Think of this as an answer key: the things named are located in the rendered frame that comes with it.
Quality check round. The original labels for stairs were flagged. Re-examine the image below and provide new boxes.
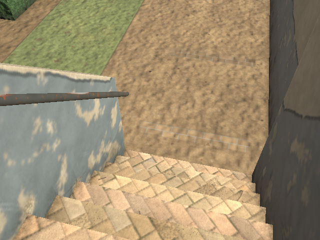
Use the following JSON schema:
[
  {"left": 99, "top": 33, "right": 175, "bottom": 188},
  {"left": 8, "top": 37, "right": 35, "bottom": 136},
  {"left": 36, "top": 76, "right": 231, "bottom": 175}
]
[{"left": 14, "top": 149, "right": 273, "bottom": 240}]

